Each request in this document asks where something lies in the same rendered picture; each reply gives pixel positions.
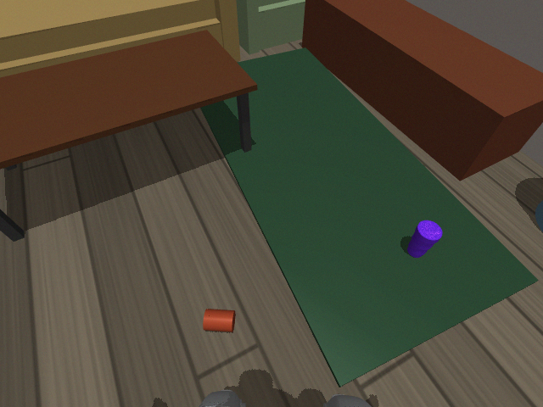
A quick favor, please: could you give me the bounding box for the armchair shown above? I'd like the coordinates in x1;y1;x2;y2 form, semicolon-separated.
236;0;305;54

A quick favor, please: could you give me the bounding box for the sofa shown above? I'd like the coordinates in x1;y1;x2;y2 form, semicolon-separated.
0;0;241;77

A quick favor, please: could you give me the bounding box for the coffee table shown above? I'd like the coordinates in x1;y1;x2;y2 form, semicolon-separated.
0;30;257;242

